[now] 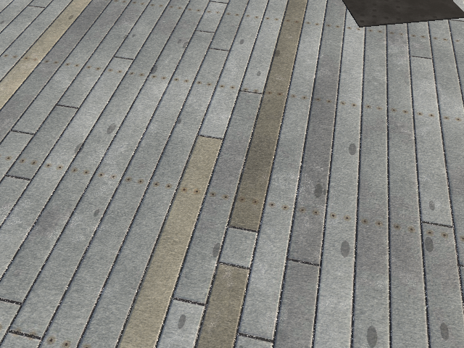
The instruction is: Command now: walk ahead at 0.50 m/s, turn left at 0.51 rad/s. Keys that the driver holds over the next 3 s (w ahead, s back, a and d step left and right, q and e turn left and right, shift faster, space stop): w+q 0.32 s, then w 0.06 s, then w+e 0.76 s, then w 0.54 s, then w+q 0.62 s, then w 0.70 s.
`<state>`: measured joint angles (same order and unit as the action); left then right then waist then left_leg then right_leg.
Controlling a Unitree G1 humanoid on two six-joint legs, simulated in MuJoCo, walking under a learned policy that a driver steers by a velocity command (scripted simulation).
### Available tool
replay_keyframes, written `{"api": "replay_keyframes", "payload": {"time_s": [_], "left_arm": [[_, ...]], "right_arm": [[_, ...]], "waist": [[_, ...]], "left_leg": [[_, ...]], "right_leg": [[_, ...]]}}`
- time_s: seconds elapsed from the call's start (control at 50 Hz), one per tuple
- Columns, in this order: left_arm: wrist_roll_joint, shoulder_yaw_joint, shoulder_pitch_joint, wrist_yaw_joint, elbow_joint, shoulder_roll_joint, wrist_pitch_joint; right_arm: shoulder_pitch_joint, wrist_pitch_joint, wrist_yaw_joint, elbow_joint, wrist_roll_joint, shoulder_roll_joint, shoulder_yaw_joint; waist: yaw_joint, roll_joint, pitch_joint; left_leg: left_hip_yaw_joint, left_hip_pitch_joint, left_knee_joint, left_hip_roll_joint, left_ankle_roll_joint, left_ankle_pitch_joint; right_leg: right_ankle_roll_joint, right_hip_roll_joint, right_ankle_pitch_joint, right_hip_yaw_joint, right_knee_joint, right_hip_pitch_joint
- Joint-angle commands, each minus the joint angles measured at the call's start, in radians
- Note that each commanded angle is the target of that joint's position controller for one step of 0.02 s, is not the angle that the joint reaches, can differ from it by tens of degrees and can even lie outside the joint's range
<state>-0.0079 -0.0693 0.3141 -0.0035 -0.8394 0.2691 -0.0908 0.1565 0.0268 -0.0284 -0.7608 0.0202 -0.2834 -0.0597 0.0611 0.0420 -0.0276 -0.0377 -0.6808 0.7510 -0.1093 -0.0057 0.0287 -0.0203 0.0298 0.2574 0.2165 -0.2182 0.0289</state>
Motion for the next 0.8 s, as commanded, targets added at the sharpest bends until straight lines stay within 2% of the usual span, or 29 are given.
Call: {"api": "replay_keyframes", "payload": {"time_s": [0.02,0.06,0.1,0.12,0.14,0.16,0.18,0.2,0.22,0.24,0.26,0.28,0.3,0.34,0.4,0.44,0.5,0.56,0.6,0.62,0.64,0.66,0.68,0.7,0.72,0.74,0.76,0.78,0.8], "left_arm": [[0.016,-0.045,-0.013,-0.009,0.042,0.175,0.004],[0.026,-0.052,-0.009,-0.01,0.032,0.191,0.021],[0.033,-0.06,-0.028,-0.017,0.035,0.22,0.036],[0.036,-0.062,-0.04,-0.02,0.039,0.23,0.045],[0.039,-0.056,-0.056,-0.023,0.043,0.221,0.049],[0.011,-0.034,-0.031,-0.024,0.063,0.168,0.039],[-0.005,0.004,0.024,-0.013,0.122,0.049,0.008],[0.028,-0.009,-0.065,0.005,0.129,0.138,-0.033],[0.059,-0.013,-0.143,0.013,0.155,0.159,-0.051],[0.043,-0.009,-0.148,0.007,0.152,0.143,-0.059],[0.008,-0.017,-0.163,-0.002,0.138,0.149,-0.053],[0.004,-0.021,-0.132,0.0,0.14,0.152,-0.042],[-0.001,-0.023,-0.115,0.001,0.138,0.154,-0.031],[-0.005,-0.017,-0.114,0.002,0.135,0.124,-0.013],[-0.005,0.003,-0.204,0.007,0.152,0.08,-0.006],[0.005,0.014,-0.261,0.017,0.157,0.065,-0.01],[0.023,0.014,-0.33,0.029,0.175,0.082,-0.015],[0.026,0.012,-0.369,0.045,0.2,0.099,-0.019],[0.027,0.011,-0.35,0.057,0.206,0.106,-0.019],[0.027,0.005,-0.308,0.06,0.198,0.118,-0.018],[0.024,-0.007,-0.235,0.058,0.18,0.138,-0.015],[0.019,-0.028,-0.103,0.054,0.142,0.17,-0.012],[0.016,-0.046,0.044,0.047,0.12,0.228,-0.008],[0.017,-0.064,0.102,0.05,0.113,0.308,-0.007],[0.038,-0.043,0.116,0.051,0.109,0.217,-0.004],[0.032,-0.031,0.059,0.044,0.125,0.18,0.0],[0.021,-0.028,0.012,0.039,0.141,0.171,0.005],[0.017,-0.022,-0.028,0.036,0.15,0.156,0.008],[0.009,-0.015,-0.046,0.032,0.16,0.143,0.008]], "right_arm": [[-0.12,0.012,-0.02,0.109,0.0,-0.033,0.0],[-0.137,0.011,-0.03,0.135,0.0,-0.046,-0.005],[-0.085,0.005,-0.033,0.142,-0.001,-0.078,-0.023],[0.008,0.001,-0.031,0.125,0.002,-0.11,-0.042],[0.168,-0.001,-0.02,0.085,0.005,-0.162,-0.074],[0.307,-0.012,0.004,0.055,0.007,-0.258,-0.108],[0.233,-0.002,0.006,0.087,0.012,-0.334,-0.112],[0.254,0.013,-0.003,0.106,0.003,-0.247,-0.084],[0.233,0.026,-0.004,0.097,-0.004,-0.192,-0.069],[0.175,0.034,-0.005,0.099,-0.001,-0.168,-0.061],[0.114,0.036,-0.002,0.107,-0.002,-0.121,-0.047],[0.083,0.037,0.004,0.127,-0.016,-0.125,-0.044],[0.068,0.038,0.007,0.134,-0.015,-0.125,-0.045],[0.077,0.042,0.019,0.129,-0.012,-0.138,-0.048],[0.113,0.042,0.035,0.103,-0.01,-0.144,-0.046],[0.138,0.043,0.037,0.086,-0.011,-0.143,-0.042],[0.186,0.048,0.03,0.051,-0.012,-0.155,-0.041],[0.213,0.043,0.03,0.017,-0.013,-0.163,-0.044],[0.207,0.036,0.036,0.004,-0.012,-0.173,-0.049],[0.189,0.032,0.039,0.005,-0.013,-0.179,-0.051],[0.169,0.027,0.043,0.01,-0.016,-0.186,-0.052],[0.153,0.02,0.048,0.018,-0.018,-0.177,-0.046],[0.162,0.019,0.056,0.041,-0.033,-0.15,-0.031],[0.274,0.041,0.045,0.067,-0.04,-0.057,-0.003],[0.232,0.068,0.033,0.06,-0.024,-0.107,-0.004],[0.134,0.088,0.02,0.09,0.006,-0.152,-0.014],[0.069,0.102,0.02,0.105,0.002,-0.144,-0.009],[0.036,0.107,0.023,0.113,-0.02,-0.141,-0.013],[0.044,0.103,0.026,0.118,-0.035,-0.139,-0.018]], "waist": [[0.012,-0.07,-0.073],[0.001,-0.082,-0.068],[-0.045,-0.119,-0.007],[-0.102,-0.126,0.049],[-0.191,-0.104,0.132],[-0.232,0.035,0.223],[-0.111,0.254,0.315],[-0.184,0.106,0.377],[-0.185,0.063,0.248],[-0.131,-0.031,0.149],[-0.101,-0.059,0.103],[-0.063,0.002,0.093],[-0.051,0.0,0.085],[-0.04,-0.017,0.072],[-0.077,0.004,0.042],[-0.114,0.03,0.031],[-0.153,0.036,-0.003],[-0.16,0.027,-0.036],[-0.14,0.034,-0.032],[-0.114,0.041,-0.006],[-0.074,0.047,0.048],[-0.005,0.022,0.132],[0.047,-0.062,0.244],[-0.012,-0.313,0.335],[0.028,-0.263,0.361],[0.039,-0.196,0.218],[0.025,-0.091,0.146],[-0.004,-0.037,0.082],[-0.035,-0.046,0.073]], "left_leg": [[0.036,-0.022,-0.086,0.001,-0.026,-0.006],[0.069,-0.011,-0.114,0.024,-0.053,-0.091],[0.131,0.109,-0.113,0.089,-0.093,-0.197],[0.156,0.234,-0.122,0.133,-0.119,-0.231],[0.155,0.472,-0.191,0.177,-0.158,-0.172],[-0.089,0.775,-0.215,0.035,-0.222,-0.152],[-0.697,1.049,-0.373,-0.198,-0.429,-0.342],[-0.774,1.074,-0.468,-0.226,-0.414,-0.402],[-0.618,0.981,-0.464,-0.194,-0.366,-0.341],[-0.491,0.824,-0.46,-0.144,-0.325,-0.219],[-0.389,0.711,-0.474,-0.096,-0.283,-0.121],[-0.372,0.627,-0.491,-0.091,-0.3,-0.029],[-0.356,0.579,-0.509,-0.08,-0.307,0.025],[-0.277,0.511,-0.527,-0.056,-0.301,0.087],[-0.17,0.474,-0.542,-0.011,-0.257,0.106],[-0.12,0.466,-0.548,0.006,-0.223,0.034],[-0.136,0.531,-0.562,-0.044,-0.214,-0.061],[-0.139,0.683,-0.525,-0.11,-0.202,0.001],[-0.119,0.753,-0.48,-0.134,-0.181,0.123],[-0.093,0.766,-0.434,-0.128,-0.166,0.268],[-0.06,0.767,-0.346,-0.109,-0.149,0.456],[-0.008,0.729,-0.172,-0.062,-0.121,0.578],[0.032,0.547,0.099,-0.018,-0.083,0.379],[0.044,0.123,0.474,0.184,0.006,-0.315],[-0.088,-0.03,0.578,0.177,0.001,-0.561],[-0.1,-0.105,0.588,0.122,-0.012,-0.49],[-0.083,-0.086,0.533,0.083,-0.02,-0.422],[-0.07,-0.058,0.444,0.057,-0.014,-0.38],[-0.071,0.001,0.388,0.037,-0.007,-0.347]], "right_leg": [[-0.137,-0.312,-0.367,-0.06,0.07,0.004],[-0.12,-0.329,-0.502,-0.039,0.009,0.069],[-0.096,-0.325,-0.835,-0.011,-0.131,0.097],[-0.082,-0.311,-0.957,0.004,-0.274,0.082],[-0.047,-0.27,-0.924,0.031,-0.489,-0.011],[0.002,-0.217,-0.537,0.032,-0.808,-0.275],[0.065,0.022,0.305,-0.106,-1.161,-0.702],[0.038,-0.016,0.312,-0.319,-1.215,-0.806],[0.012,-0.059,0.233,-0.31,-1.179,-0.857],[0.004,-0.105,0.154,-0.306,-1.07,-0.819],[0.004,-0.138,0.103,-0.299,-0.975,-0.75],[0.016,-0.148,0.073,-0.307,-0.948,-0.687],[0.033,-0.15,0.066,-0.305,-0.912,-0.656],[0.063,-0.145,0.019,-0.279,-0.819,-0.633],[0.088,-0.131,-0.192,-0.252,-0.59,-0.624],[0.081,-0.115,-0.345,-0.235,-0.455,-0.575],[0.05,-0.106,-0.416,-0.234,-0.371,-0.588],[-0.001,-0.101,-0.316,-0.242,-0.327,-0.687],[-0.035,-0.088,-0.224,-0.237,-0.317,-0.688],[-0.053,-0.064,-0.181,-0.221,-0.312,-0.628],[-0.074,-0.025,-0.163,-0.186,-0.309,-0.516],[-0.102,0.013,-0.2,-0.161,-0.287,-0.329],[-0.16,-0.11,-0.245,-0.35,-0.299,-0.057],[-0.349,-0.33,-0.069,-0.866,-0.203,0.28],[-0.351,-0.35,0.112,-1.028,-0.091,0.351],[-0.304,-0.327,0.117,-0.899,-0.074,0.248],[-0.276,-0.288,0.037,-0.794,-0.067,0.121],[-0.263,-0.254,-0.08,-0.719,-0.052,0.004],[-0.259,-0.227,-0.167,-0.674,-0.031,-0.067]]}}
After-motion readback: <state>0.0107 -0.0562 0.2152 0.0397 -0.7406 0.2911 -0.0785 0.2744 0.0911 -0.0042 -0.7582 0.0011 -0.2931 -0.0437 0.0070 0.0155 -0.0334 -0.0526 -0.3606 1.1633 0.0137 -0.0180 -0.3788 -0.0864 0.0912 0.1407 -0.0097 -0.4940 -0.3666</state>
